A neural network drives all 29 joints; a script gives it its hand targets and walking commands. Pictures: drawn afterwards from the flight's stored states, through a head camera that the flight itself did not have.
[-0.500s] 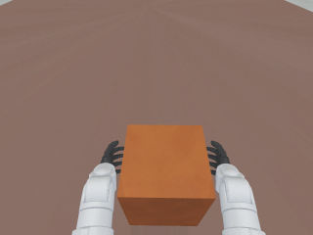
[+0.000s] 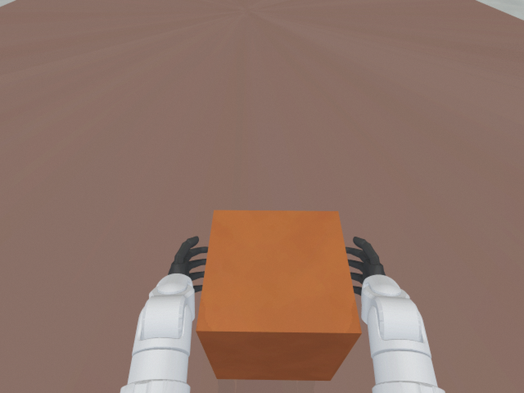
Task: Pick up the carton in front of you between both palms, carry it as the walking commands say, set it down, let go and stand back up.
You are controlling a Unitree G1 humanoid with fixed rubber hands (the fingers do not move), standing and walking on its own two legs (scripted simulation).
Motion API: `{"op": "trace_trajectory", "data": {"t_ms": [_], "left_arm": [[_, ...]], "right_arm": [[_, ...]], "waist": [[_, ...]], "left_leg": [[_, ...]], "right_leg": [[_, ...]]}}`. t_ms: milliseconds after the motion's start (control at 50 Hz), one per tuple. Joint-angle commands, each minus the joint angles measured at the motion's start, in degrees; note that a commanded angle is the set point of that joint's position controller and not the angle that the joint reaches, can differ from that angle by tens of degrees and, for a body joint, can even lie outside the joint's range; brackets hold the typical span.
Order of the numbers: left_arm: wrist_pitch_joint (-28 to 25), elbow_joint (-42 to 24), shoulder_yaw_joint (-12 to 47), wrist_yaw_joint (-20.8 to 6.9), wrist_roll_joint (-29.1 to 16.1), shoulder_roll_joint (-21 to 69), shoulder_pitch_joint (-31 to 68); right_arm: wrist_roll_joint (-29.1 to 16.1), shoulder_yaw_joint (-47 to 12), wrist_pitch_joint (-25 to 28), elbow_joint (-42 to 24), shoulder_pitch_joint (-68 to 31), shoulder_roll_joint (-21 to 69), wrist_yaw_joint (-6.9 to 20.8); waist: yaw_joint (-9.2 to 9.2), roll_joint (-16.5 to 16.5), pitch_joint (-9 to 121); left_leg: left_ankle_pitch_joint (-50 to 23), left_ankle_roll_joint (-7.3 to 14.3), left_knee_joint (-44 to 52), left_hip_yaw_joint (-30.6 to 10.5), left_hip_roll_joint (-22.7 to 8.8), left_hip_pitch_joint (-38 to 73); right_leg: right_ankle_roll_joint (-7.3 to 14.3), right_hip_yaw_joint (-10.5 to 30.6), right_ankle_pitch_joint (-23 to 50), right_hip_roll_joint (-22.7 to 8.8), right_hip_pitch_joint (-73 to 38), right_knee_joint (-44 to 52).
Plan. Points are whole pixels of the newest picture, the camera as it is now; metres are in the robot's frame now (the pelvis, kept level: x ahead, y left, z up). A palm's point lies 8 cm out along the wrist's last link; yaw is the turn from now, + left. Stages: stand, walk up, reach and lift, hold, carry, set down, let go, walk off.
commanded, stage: carry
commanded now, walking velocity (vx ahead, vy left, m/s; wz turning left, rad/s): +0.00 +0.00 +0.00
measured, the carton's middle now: (274, 299) +0.31 +0.00 -0.04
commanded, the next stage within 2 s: hold in 0.04 s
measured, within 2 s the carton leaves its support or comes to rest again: neither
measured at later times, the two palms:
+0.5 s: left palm (189, 281) +0.30 +0.14 +0.04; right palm (386, 304) +0.26 -0.16 +0.05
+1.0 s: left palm (184, 272) +0.34 +0.16 +0.00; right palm (358, 292) +0.30 -0.14 +0.01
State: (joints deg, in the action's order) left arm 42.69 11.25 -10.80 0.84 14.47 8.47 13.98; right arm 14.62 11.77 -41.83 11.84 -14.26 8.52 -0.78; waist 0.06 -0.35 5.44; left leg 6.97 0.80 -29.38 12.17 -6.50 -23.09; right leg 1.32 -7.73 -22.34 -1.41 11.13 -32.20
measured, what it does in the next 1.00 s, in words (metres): shifts its weight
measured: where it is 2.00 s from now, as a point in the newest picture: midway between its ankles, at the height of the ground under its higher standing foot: outside the picture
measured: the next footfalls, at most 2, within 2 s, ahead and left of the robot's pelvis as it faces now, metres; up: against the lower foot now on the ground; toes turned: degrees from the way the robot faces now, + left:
none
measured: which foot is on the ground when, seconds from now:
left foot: down 0.00-1.00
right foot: down 0.00-1.00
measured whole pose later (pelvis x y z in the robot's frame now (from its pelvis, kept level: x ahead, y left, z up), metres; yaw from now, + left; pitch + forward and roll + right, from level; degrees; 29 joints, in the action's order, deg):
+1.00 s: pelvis -0.03 +0.06 -0.01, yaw -9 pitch -2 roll +0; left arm 29.6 29.9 -28.3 -2.4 25.7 10.5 33.8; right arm 28.0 33.2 -24.7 34.2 -34.7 12.0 3.2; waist 1.6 -4.6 -8.2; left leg 8.8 2.4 -33.4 3.5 0.7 -23.0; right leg 0.1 5.0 -21.3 -0.7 15.5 -38.1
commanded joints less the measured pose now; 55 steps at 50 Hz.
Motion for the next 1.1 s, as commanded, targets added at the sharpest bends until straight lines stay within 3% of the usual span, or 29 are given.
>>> {"op": "trace_trajectory", "data": {"t_ms": [0, 20, 40, 60, 80, 140, 160, 220, 280, 400, 520, 640, 700, 780, 900, 980, 1080], "left_arm": [[-2.42, -3.56, 31.46, -12.19, -14.45, 51.32, 26.96], [-2.42, -3.59, 31.49, -12.19, -14.47, 51.3, 26.94], [-2.31, -5.84, 30.53, -12.31, -13.97, 51.86, 22.19], [-3.3, -7.62, 30.03, -12.15, -13.37, 49.13, 23.38], [-3.51, -7.79, 31.06, -12.34, -13.7, 49.29, 23.68], [-4.63, -8.59, 33.61, -12.83, -14.57, 49.21, 26.12], [-4.93, -7.87, 34.27, -12.59, -14.68, 50.16, 25.82], [-5.33, -7.22, 32.58, -11.2, -12.66, 49.98, 22.86], [-5.43, -5.4, 30.62, -10.62, -10.79, 49.82, 21.46], [-5.51, -4.76, 31.46, -11.62, -11.29, 51.1, 23.88], [-5.17, -4.7, 32.73, -12.83, -12.46, 52.29, 26.12], [-4.78, -2.91, 31.61, -13.46, -12.32, 53.28, 27.8], [-5.29, 1.34, 28.0, -13.53, -10.95, 54.12, 30.97], [-7.8, 10.92, 18.54, -13.59, -6.34, 52.77, 37.54], [-12.85, 20.13, 2.81, -11.06, 3.2, 40.89, 44.31], [-17.68, 22.7, -1.58, -10.09, 5.79, 32.68, 44.35], [-26.31, 24.82, 2.88, -10.43, 3.96, 34.02, 46.32]], "right_arm": [[-14.24, -31.33, 1.75, -2.72, -26.43, 50.38, 12.78], [-14.24, -31.35, 1.74, -2.76, -26.39, 50.36, 12.76], [-13.37, -29.52, 2.64, -0.17, -22.28, 51.68, 13.15], [-12.36, -28.45, 4.64, -1.78, -22.48, 51.24, 12.27], [-10.28, -27.5, 5.12, -0.67, -20.41, 49.45, 11.75], [-9.63, -26.12, 6.42, 0.15, -20.37, 48.92, 10.84], [-10.71, -27.91, 6.72, -1.03, -22.86, 49.85, 11.19], [-13.47, -31.12, 6.96, -1.94, -25.74, 50.53, 12.51], [-13.76, -30.92, 6.96, -1.2, -26.79, 49.59, 13.49], [-12.42, -29.0, 7.33, 0.64, -26.48, 49.86, 14.06], [-11.21, -27.11, 7.68, 1.88, -25.94, 50.58, 14.12], [-10.36, -25.3, 7.82, 3.15, -27.88, 50.63, 14.77], [-8.6, -22.05, 8.68, 6.9, -32.07, 49.75, 15.77], [-4.08, -14.58, 11.42, 14.81, -40.28, 48.62, 16.89], [6.08, 1.15, 16.3, 25.09, -46.03, 41.06, 13.01], [8.29, 6.44, 20.61, 27.35, -45.08, 34.84, 10.59], [5.11, 1.69, 28.94, 26.78, -47.03, 37.2, 9.77]], "waist": [[0.03, 0.23, 13.63], [0.04, 0.22, 13.66], [-0.19, -8.63, 3.21], [-1.19, -8.63, 4.19], [-1.47, -4.91, 4.99], [-2.46, -2.83, 7.58], [-1.59, -1.53, 8.05], [1.47, -1.19, 8.03], [2.62, -1.3, 5.65], [1.09, -1.35, 4.32], [-0.33, -0.51, 5.63], [-0.45, 0.31, 6.05], [-0.27, 0.56, 4.57], [0.46, 0.35, 2.23], [1.46, -0.01, -0.61], [1.34, -0.03, 1.37], [0.62, -0.06, 11.97]], "left_leg": [[-8.68, -0.1, 1.51, -6.14, -4.38, 13.65], [-8.74, -0.11, 1.5, -6.13, -4.38, 13.66], [-14.91, 1.9, 1.44, -14.88, 12.8, 36.74], [-19.2, 2.11, 1.5, -16.63, 11.29, 39.8], [-21.48, 1.17, 2.88, -16.55, 11.18, 33.83], [-17.51, -0.59, 5.31, -15.8, 11.77, 31.23], [-15.92, -0.69, 5.34, -15.16, 12.66, 33.06], [-14.88, -0.2, 5.77, -15.09, 13.11, 36.64], [-12.55, 0.15, 6.59, -14.98, 12.6, 37.91], [-10.49, -0.1, 6.85, -15.18, 11.51, 42.66], [-7.71, -0.82, 7.67, -15.85, 10.49, 43.97], [-4.52, -1.21, 8.84, -16.7, 9.56, 43.02], [0.82, -1.22, 8.92, -17.34, 9.2, 41.76], [8.58, -0.66, 7.29, -18.57, 8.84, 39.01], [14.1, -0.29, 2.28, -19.08, 9.39, 29.1], [8.17, -0.15, -3.68, -17.6, 10.54, 21.57], [-2.25, 0.45, -12.65, -17.62, 11.67, 14.74]], "right_leg": [[0.67, 5.64, 13.9, -6.94, 4.34, 7.02], [0.68, 5.64, 13.99, -6.94, 4.34, 7.0], [0.83, 15.14, 24.89, 2.37, 14.97, 15.06], [1.23, 16.34, 25.72, 1.66, 15.7, 15.26], [1.1, 16.0, 30.4, 2.62, 7.03, 13.72], [0.07, 14.94, 27.24, 4.11, -1.76, 14.97], [-0.39, 14.69, 27.22, 3.91, -0.11, 15.1], [-0.78, 14.93, 25.16, 3.59, 3.67, 15.54], [-0.44, 14.81, 19.62, 3.84, 6.51, 16.16], [1.27, 14.77, 11.58, 4.03, 12.12, 17.76], [2.29, 14.5, 8.55, 4.74, 12.55, 17.97], [2.66, 14.27, 7.14, 5.35, 11.37, 17.38], [3.1, 13.94, 3.94, 5.41, 12.72, 16.35], [3.04, 13.36, -0.3, 5.48, 17.42, 12.82], [2.15, 12.42, -2.69, 6.29, 23.38, 4.63], [1.58, 12.03, -0.85, 7.1, 30.1, -0.09], [0.09, 11.16, 1.74, 9.0, 39.81, -7.35]]}}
